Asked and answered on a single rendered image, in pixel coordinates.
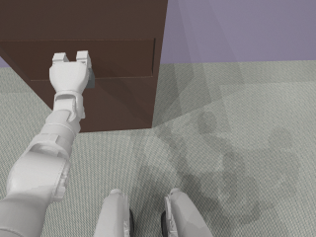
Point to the right robot shin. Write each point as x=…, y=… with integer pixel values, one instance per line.
x=171, y=225

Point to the drawer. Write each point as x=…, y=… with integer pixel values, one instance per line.
x=110, y=58

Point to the handle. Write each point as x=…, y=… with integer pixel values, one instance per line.
x=91, y=80

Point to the cabinet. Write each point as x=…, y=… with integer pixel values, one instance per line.
x=115, y=103

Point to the left robot hand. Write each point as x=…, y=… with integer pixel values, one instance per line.
x=65, y=75

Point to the left robot thigh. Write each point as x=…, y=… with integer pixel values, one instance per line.
x=113, y=214

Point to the left robot forearm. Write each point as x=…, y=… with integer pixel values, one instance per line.
x=59, y=131

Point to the robot left upper arm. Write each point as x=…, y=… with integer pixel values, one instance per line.
x=39, y=180

